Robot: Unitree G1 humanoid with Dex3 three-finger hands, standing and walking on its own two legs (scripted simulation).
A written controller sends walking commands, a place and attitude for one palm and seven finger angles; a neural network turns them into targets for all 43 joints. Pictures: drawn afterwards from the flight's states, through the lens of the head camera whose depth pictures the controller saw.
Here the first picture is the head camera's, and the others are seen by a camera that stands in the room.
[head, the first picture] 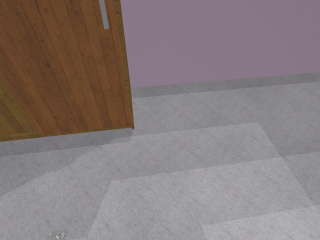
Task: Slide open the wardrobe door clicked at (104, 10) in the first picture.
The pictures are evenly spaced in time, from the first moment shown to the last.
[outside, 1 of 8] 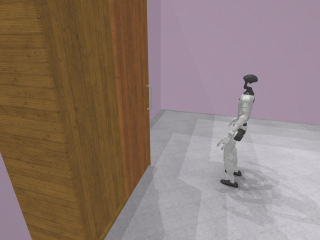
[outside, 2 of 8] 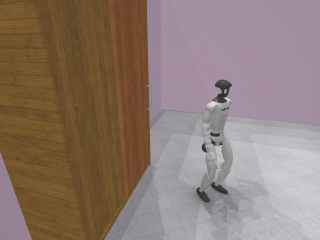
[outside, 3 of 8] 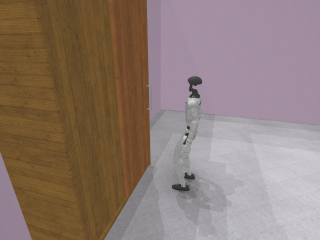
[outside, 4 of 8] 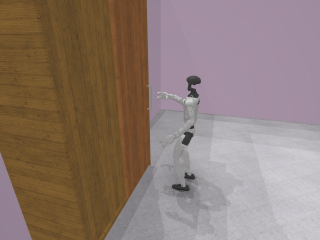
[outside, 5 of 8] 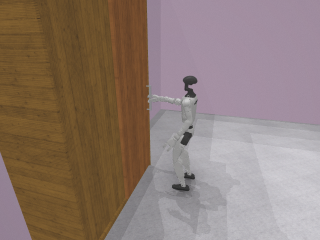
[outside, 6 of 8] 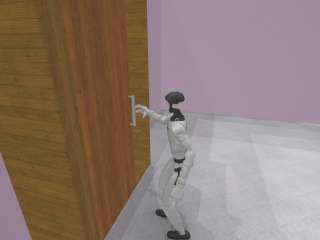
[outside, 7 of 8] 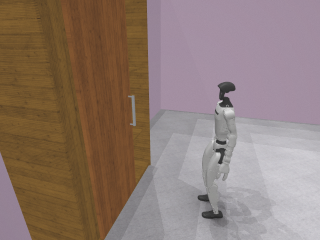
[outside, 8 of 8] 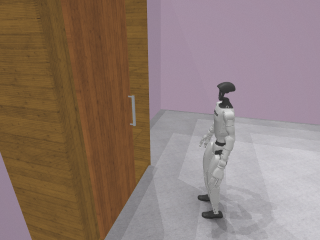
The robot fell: no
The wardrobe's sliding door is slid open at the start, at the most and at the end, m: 0.00 0.50 0.49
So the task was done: yes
